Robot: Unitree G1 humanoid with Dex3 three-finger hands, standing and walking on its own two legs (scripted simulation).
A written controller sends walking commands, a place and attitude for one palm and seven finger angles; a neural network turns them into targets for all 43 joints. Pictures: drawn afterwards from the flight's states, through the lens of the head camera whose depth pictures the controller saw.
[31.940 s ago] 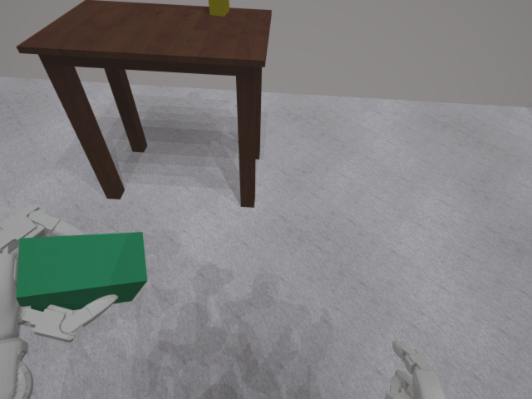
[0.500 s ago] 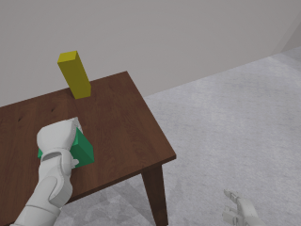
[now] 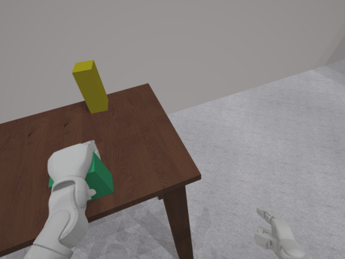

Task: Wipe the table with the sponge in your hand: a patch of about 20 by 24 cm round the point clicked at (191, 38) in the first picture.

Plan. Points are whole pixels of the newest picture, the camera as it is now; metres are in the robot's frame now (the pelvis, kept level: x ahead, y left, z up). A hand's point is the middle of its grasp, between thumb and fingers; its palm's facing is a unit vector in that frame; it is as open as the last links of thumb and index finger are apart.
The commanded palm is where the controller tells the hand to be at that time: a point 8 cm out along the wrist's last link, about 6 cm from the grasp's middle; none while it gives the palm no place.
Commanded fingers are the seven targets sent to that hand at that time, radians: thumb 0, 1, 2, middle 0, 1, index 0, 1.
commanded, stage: slide across to the third lane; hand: left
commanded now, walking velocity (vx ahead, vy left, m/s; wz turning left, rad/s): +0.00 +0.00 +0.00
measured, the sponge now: (87, 183) +0.27 +0.25 +0.05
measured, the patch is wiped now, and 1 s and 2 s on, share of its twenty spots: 0.80 0.85 0.95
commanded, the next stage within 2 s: wipe forward along the third lane in 0.48 s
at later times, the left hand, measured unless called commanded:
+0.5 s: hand (104, 167) +0.29 +0.20 +0.09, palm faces +0.04 -0.04 -1.00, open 9.6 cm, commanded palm +0.27 +0.18 +0.14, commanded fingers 0.00 0.10 1.30 -1.20 -1.60 -1.20 -1.60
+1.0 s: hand (113, 156) +0.33 +0.19 +0.09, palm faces -0.01 -0.04 -1.00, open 9.6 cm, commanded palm +0.31 +0.20 +0.13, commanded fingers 0.00 0.10 1.30 -1.20 -1.60 -1.20 -1.60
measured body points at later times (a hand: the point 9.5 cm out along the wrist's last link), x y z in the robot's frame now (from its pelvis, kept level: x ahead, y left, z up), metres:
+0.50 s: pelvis -0.01 -0.01 +0.00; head -0.04 -0.07 +0.44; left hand +0.29 +0.20 +0.15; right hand +0.22 -0.22 -0.10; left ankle +0.02 +0.09 -0.74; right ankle -0.05 -0.06 -0.74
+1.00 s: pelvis -0.01 -0.04 +0.00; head -0.04 -0.10 +0.44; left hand +0.33 +0.19 +0.14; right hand +0.19 -0.28 -0.11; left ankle +0.02 +0.09 -0.73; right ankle -0.05 -0.06 -0.74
